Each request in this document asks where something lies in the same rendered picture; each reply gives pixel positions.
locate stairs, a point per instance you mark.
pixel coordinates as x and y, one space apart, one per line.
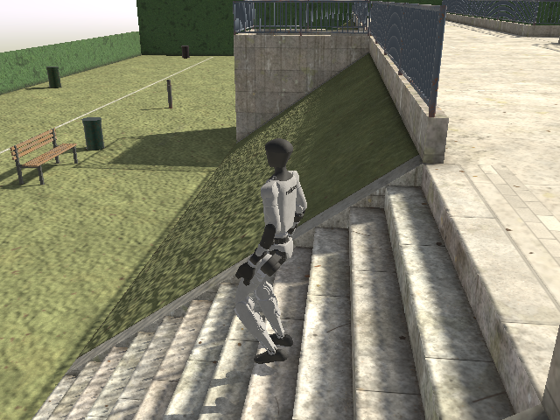
389 321

